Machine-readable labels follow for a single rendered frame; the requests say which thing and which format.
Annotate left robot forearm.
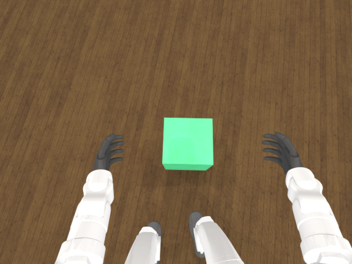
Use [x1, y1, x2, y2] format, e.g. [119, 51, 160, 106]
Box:
[55, 169, 114, 264]

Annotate right robot shin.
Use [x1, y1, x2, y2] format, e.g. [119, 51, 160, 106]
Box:
[195, 216, 214, 227]

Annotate right robot thigh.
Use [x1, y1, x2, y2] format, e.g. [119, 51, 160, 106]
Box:
[194, 221, 244, 264]

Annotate robot left hand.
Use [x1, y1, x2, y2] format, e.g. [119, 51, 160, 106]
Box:
[93, 133, 124, 171]

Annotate robot right hand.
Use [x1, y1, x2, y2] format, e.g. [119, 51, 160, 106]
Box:
[261, 131, 304, 175]

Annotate carton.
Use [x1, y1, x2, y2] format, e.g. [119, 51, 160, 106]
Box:
[162, 118, 213, 171]

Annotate right robot forearm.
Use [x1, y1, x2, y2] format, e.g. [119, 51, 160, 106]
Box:
[285, 167, 352, 264]

